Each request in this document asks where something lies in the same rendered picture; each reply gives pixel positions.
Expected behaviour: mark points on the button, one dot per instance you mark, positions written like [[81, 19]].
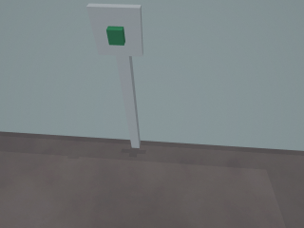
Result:
[[115, 36]]

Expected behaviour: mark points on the panel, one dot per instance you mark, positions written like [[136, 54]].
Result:
[[129, 17]]

